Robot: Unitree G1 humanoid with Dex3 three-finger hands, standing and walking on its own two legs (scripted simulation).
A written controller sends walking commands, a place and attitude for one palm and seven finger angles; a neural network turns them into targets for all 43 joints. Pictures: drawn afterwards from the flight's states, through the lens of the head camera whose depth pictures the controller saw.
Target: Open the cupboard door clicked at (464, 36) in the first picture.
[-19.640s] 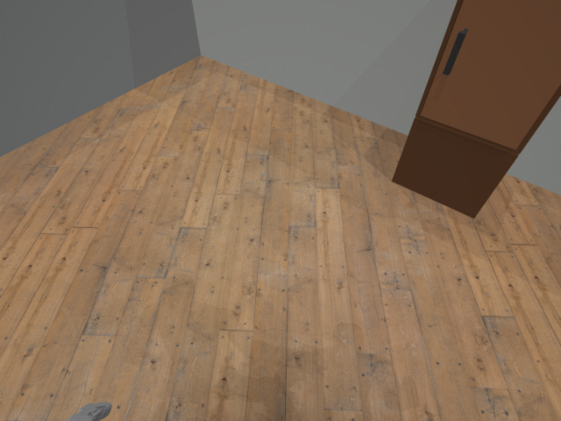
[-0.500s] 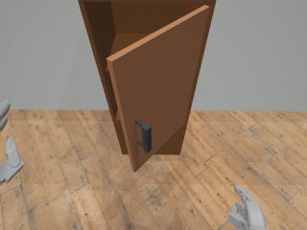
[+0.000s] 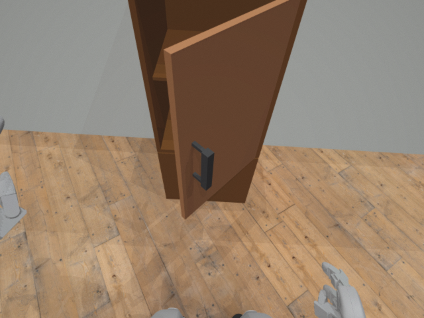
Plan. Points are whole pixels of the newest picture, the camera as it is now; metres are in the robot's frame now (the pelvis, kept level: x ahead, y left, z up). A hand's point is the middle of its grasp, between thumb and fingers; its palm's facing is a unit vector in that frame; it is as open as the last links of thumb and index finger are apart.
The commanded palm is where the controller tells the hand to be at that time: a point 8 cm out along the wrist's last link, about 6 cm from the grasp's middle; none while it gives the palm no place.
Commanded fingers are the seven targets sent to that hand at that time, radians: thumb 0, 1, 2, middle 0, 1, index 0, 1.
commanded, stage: step back with the hand held close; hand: left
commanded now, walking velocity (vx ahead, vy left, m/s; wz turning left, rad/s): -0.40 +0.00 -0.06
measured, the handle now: (201, 166) +0.46 +0.05 -0.05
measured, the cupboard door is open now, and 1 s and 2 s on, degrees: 48 48 48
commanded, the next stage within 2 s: stop stepping back and stand still in 0.90 s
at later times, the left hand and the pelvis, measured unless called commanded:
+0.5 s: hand out of the picture +0.15 +0.26 +0.17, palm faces +0.42 -0.76 -0.49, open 7.4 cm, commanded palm +0.10 +0.28 +0.19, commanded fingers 0.00 0.90 0.90 -0.20 -0.30 -0.20 -0.30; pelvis -0.06 -0.01 +0.00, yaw -4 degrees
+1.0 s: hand out of the picture +0.06 +0.24 +0.17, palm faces +0.34 -0.82 -0.46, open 7.4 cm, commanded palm -0.01 +0.28 +0.19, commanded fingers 0.00 0.90 0.90 -0.20 -0.30 -0.20 -0.30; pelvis -0.17 -0.01 +0.02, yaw -4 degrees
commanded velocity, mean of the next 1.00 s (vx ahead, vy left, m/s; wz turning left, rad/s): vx -0.39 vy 0.00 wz -0.02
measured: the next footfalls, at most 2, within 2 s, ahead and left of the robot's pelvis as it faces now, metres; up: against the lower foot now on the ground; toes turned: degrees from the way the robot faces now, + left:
right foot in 0.48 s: -0.20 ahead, -0.09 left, +0.00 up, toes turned -5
left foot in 1.02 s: -0.14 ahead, +0.10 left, +0.00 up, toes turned -2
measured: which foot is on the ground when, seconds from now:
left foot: down 0.00-0.80, up 0.82-1.00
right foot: down 0.00-0.24, up 0.26-0.46, down 0.48-1.00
